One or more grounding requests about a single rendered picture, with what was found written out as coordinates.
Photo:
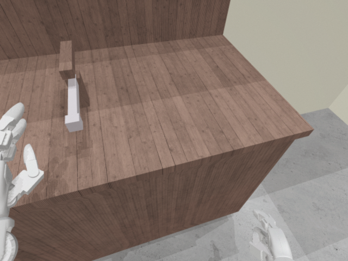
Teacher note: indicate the left robot forearm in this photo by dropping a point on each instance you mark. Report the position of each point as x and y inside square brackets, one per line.
[8, 242]

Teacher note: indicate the left robot hand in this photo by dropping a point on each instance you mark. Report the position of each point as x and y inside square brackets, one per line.
[11, 129]

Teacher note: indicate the right robot hand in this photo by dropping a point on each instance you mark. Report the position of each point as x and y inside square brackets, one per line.
[274, 243]

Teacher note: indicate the counter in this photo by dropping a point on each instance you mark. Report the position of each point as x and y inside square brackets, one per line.
[179, 128]

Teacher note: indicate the tap lever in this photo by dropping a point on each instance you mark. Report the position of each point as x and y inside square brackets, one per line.
[73, 120]

